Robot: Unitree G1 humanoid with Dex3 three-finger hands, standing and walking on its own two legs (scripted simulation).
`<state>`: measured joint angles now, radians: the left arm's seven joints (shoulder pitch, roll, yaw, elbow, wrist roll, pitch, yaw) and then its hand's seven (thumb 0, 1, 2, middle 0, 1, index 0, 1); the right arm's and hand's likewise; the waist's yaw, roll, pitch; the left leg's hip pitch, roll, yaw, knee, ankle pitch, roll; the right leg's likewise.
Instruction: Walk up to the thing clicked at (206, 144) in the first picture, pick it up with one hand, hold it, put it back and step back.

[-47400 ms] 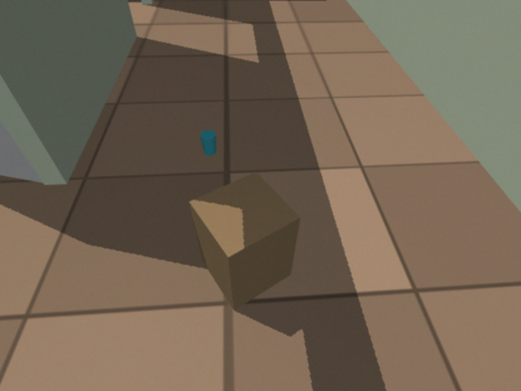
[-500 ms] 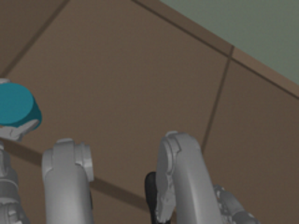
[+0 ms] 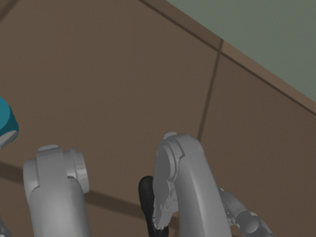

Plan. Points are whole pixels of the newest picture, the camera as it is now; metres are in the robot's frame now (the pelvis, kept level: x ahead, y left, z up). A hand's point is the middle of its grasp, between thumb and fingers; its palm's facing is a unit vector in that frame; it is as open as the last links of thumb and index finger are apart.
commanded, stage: lower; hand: left
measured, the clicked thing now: out of the picture +0.38 +0.31 -0.16
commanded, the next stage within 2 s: loosen in 0.92 s
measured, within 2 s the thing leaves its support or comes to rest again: rests again in 0.70 s
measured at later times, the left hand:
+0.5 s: hand out of the picture +0.39 +0.32 -0.18, palm faces +0.43 -0.90 -0.02, open 11.7 cm
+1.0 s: hand out of the picture +0.39 +0.32 -0.20, palm faces +0.46 -0.89 -0.02, open 11.7 cm
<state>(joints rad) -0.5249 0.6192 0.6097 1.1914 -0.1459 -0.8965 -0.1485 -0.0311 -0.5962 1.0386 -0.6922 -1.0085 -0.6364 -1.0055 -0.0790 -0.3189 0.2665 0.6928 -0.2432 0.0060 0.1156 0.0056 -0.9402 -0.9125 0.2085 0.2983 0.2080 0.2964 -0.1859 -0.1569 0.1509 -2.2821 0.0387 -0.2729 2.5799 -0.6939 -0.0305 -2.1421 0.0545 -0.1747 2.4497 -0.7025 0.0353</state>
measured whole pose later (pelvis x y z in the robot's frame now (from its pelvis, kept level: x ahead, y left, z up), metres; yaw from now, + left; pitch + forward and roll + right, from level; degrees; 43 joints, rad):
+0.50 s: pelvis -0.01 +0.01 -0.01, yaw -3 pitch +15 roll -15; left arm -0.54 0.75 0.62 1.32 -0.13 -1.00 -0.07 -0.03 -0.59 1.03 -0.69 -1.00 -0.64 -1.00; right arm -0.16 -0.35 0.41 0.63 -0.32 0.00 0.13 0.00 -0.93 -0.91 0.21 0.30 0.21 0.30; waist -0.21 -0.24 0.26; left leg -2.24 0.03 -0.35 2.64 -0.70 -0.03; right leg -2.08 0.08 -0.23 2.45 -0.68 0.06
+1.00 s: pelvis -0.01 +0.01 -0.01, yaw -4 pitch +12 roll -17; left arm -0.53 0.81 0.63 1.37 -0.13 -1.06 -0.01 -0.03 -0.58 1.03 -0.69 -1.01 -0.63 -1.00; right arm -0.19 -0.36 0.48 0.60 -0.36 -0.01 0.14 0.00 -0.92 -0.91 0.21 0.30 0.21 0.30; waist -0.21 -0.29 0.31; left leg -2.22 0.04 -0.40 2.67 -0.71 -0.02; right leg -2.04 0.10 -0.26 2.44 -0.67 0.07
